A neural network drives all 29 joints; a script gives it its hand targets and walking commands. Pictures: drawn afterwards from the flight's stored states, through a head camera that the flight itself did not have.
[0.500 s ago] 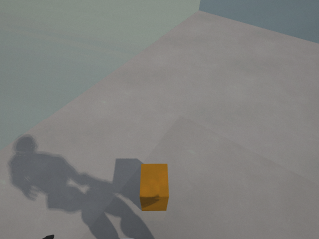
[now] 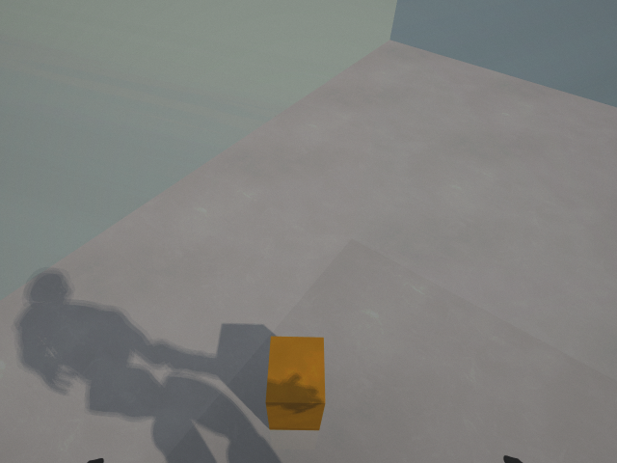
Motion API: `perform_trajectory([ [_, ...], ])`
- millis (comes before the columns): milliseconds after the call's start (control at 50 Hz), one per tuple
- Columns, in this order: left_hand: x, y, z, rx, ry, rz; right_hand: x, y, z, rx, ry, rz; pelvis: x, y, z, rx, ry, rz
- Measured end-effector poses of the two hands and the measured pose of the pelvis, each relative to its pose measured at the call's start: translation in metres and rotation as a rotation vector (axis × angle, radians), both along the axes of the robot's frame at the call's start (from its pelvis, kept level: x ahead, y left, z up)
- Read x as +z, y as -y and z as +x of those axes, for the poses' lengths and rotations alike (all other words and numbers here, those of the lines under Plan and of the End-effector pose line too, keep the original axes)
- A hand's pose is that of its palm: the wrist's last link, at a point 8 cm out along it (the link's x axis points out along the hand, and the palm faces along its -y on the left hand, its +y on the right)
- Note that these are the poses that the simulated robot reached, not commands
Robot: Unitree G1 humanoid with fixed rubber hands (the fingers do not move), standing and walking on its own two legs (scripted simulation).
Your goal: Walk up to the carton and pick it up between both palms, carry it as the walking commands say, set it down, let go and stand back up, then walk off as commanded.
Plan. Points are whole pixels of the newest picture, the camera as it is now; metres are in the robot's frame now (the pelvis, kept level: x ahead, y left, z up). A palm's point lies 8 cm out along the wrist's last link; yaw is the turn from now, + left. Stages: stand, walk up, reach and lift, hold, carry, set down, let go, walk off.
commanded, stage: walk up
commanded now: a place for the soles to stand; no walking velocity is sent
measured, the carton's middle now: (295, 384) +0.44 +0.03 -0.65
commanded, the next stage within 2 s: reach and lift in 0.76 s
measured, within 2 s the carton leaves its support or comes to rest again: neither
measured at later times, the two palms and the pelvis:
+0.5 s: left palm out of the picture +0.11 +0.29 -0.11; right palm out of the picture +0.10 -0.30 -0.12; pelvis +0.01 -0.01 +0.00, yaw +1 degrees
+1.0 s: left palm (115, 449) +0.16 +0.27 -0.12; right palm (515, 454) +0.18 -0.28 -0.10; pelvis +0.00 -0.01 -0.02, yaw -3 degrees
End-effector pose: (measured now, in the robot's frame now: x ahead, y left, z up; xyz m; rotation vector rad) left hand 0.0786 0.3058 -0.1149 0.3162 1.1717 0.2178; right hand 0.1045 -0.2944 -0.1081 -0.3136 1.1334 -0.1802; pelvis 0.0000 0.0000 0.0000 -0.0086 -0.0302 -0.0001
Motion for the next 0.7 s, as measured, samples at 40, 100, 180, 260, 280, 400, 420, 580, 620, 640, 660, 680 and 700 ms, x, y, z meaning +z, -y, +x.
perform_trajectory([
  [40, 0.001, 0.003, 0.002, 0.0, -0.003, 0.002, -0.001, 0.001, 0.005, 0.002, 0.003, 0.002, 0.0, 0.002, 0.002, 0.004, -0.001, -0.001],
  [100, 0.002, 0.007, 0.006, 0.003, -0.001, 0.002, -0.002, 0.003, 0.009, 0.006, -0.003, 0.007, 0.001, 0.004, 0.005, 0.006, 0.001, -0.001],
  [180, 0.004, 0.008, 0.014, 0.011, 0.01, 0.006, -0.005, 0.007, 0.012, 0.0, -0.011, 0.006, 0.0, 0.005, 0.008, 0.008, 0.007, 0.003],
  [260, 0.007, 0.008, 0.022, 0.013, 0.03, 0.015, -0.006, 0.012, 0.01, -0.006, -0.02, 0.001, 0.0, 0.007, 0.01, 0.011, 0.011, 0.009],
  [280, 0.008, 0.009, 0.024, 0.013, 0.035, 0.016, -0.007, 0.013, 0.009, -0.007, -0.022, 0.001, -0.001, 0.008, 0.01, 0.012, 0.011, 0.008],
  [400, 0.009, 0.011, 0.032, 0.009, 0.054, 0.019, -0.008, 0.013, 0.005, -0.011, -0.034, 0.004, -0.001, 0.01, 0.01, 0.015, 0.02, 0.006],
  [420, 0.01, 0.011, 0.033, 0.008, 0.057, 0.018, -0.009, 0.013, 0.003, -0.01, -0.036, 0.005, -0.001, 0.01, 0.01, 0.016, 0.02, 0.005],
  [580, 0.007, 0.012, 0.032, 0.004, 0.059, -0.001, -0.009, 0.008, -0.007, -0.005, -0.06, 0.007, 0.0, 0.009, 0.008, 0.017, 0.026, 0.006],
  [620, 0.006, 0.012, 0.03, 0.006, 0.053, -0.003, -0.009, 0.008, -0.008, -0.004, -0.066, 0.006, 0.0, 0.008, 0.009, 0.019, 0.022, 0.007],
  [640, 0.006, 0.012, 0.029, 0.009, 0.049, -0.005, -0.008, 0.008, -0.009, -0.004, -0.067, 0.006, 0.0, 0.008, 0.01, 0.019, 0.022, 0.008],
  [660, 0.005, 0.011, 0.027, 0.012, 0.044, -0.006, -0.008, 0.008, -0.009, -0.004, -0.069, 0.005, 0.0, 0.009, 0.01, 0.018, 0.021, 0.009],
  [680, 0.005, 0.011, 0.025, 0.014, 0.038, -0.006, -0.007, 0.008, -0.009, -0.002, -0.07, 0.004, 0.0, 0.009, 0.011, 0.018, 0.019, 0.009],
  [700, 0.004, 0.011, 0.024, 0.015, 0.032, -0.004, -0.007, 0.009, -0.008, 0.0, -0.068, 0.002, 0.0, 0.009, 0.012, 0.019, 0.017, 0.009],
])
